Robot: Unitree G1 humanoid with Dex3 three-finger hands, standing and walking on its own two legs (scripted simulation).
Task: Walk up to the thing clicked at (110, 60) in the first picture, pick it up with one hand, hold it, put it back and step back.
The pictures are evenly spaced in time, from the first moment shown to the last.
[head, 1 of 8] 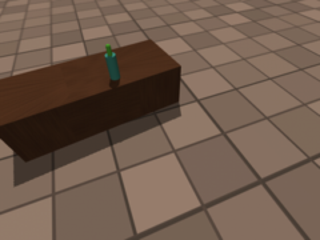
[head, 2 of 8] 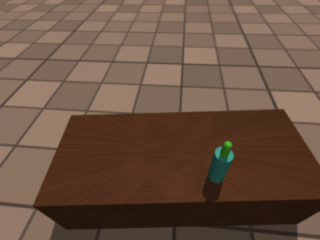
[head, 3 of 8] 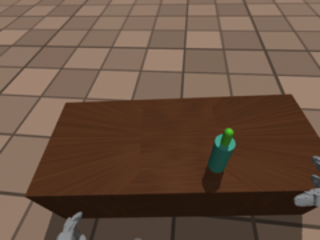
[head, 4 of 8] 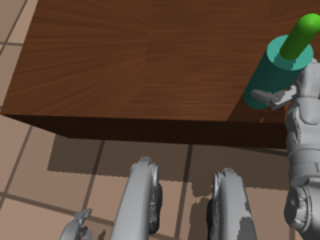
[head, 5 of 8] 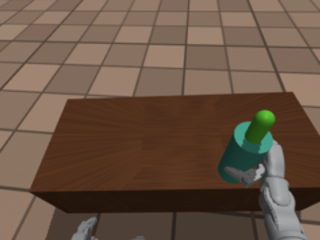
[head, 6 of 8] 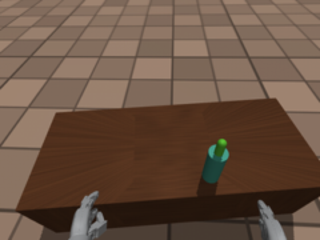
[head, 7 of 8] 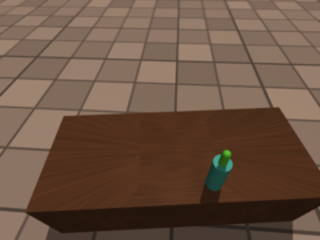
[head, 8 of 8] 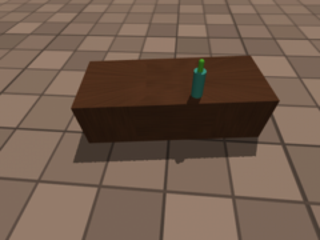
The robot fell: no
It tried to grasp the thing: yes
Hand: right
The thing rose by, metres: 0.30
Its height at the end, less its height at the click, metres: +0.00
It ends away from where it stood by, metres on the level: 0.03
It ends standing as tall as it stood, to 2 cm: yes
